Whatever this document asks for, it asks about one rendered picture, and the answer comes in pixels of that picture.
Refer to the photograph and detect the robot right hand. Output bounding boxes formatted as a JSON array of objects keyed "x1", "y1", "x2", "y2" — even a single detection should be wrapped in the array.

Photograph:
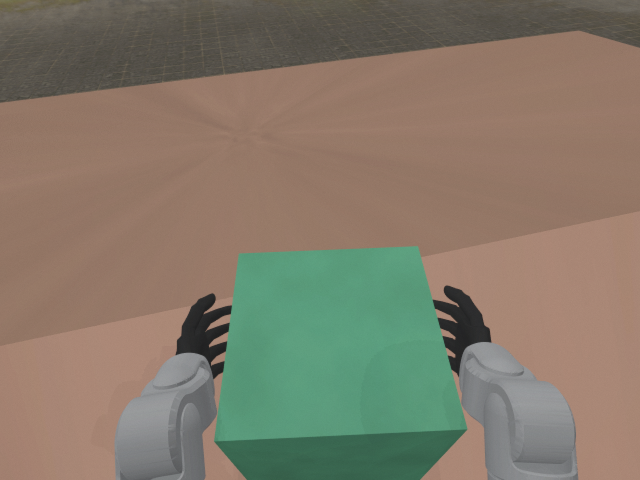
[{"x1": 433, "y1": 285, "x2": 492, "y2": 377}]

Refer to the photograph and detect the robot right forearm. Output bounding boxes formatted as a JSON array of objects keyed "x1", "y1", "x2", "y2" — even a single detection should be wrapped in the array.
[{"x1": 459, "y1": 342, "x2": 578, "y2": 480}]

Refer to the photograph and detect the robot left hand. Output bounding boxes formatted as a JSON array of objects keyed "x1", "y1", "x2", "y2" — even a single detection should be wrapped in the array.
[{"x1": 176, "y1": 293, "x2": 232, "y2": 380}]

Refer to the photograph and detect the robot left forearm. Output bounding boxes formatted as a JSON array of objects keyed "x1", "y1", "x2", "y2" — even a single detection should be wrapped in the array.
[{"x1": 115, "y1": 353, "x2": 217, "y2": 480}]

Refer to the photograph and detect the carton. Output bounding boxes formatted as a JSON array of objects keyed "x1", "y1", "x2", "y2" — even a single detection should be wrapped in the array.
[{"x1": 214, "y1": 246, "x2": 468, "y2": 480}]

